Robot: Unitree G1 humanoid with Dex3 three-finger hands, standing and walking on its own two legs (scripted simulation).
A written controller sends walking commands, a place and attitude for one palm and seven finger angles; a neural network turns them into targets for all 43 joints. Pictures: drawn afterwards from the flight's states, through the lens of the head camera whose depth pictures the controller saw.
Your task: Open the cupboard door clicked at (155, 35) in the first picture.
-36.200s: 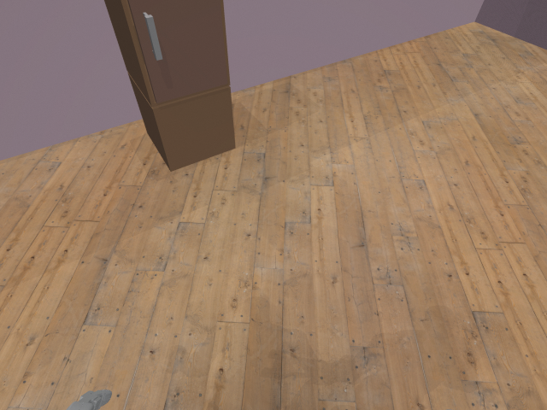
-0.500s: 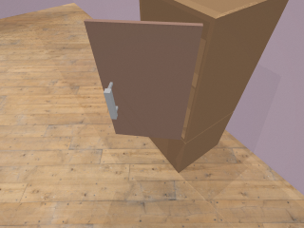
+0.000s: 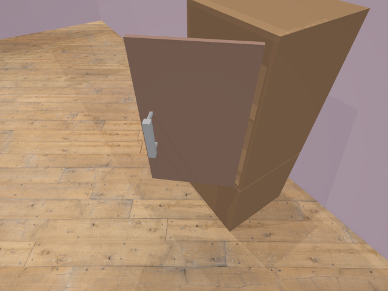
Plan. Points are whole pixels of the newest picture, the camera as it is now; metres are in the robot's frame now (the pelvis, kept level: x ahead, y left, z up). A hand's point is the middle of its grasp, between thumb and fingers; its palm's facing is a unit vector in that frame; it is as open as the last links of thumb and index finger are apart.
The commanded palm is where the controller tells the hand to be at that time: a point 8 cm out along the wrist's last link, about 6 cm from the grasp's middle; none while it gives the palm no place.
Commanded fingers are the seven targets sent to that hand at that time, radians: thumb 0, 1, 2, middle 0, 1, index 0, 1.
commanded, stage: come to a stop and stand still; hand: left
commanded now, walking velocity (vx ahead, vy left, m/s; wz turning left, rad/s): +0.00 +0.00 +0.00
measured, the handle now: (151, 135) +0.60 +0.18 -0.06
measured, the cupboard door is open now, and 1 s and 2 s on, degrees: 48 48 48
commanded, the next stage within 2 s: look again from close up in 0.64 s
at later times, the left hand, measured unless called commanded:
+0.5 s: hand out of the picture +0.01 +0.25 -0.15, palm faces -0.01 -0.95 -0.31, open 7.4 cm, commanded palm none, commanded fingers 0.00 0.90 0.90 -0.20 -0.30 -0.20 -0.30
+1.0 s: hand out of the picture +0.00 +0.23 -0.16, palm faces -0.01 -0.96 -0.27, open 7.4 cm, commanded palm none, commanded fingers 0.00 0.90 0.90 -0.20 -0.30 -0.20 -0.30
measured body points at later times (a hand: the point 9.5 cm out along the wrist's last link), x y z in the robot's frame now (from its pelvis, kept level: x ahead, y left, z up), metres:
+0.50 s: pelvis -0.04 +0.02 +0.01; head -0.05 +0.02 +0.46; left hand +0.01 +0.30 -0.13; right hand +0.03 -0.26 -0.13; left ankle -0.02 +0.11 -0.74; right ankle +0.01 -0.11 -0.74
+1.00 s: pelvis -0.03 +0.02 +0.01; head -0.03 +0.02 +0.46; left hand +0.00 +0.28 -0.14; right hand +0.02 -0.25 -0.14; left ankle -0.02 +0.11 -0.74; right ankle +0.01 -0.11 -0.74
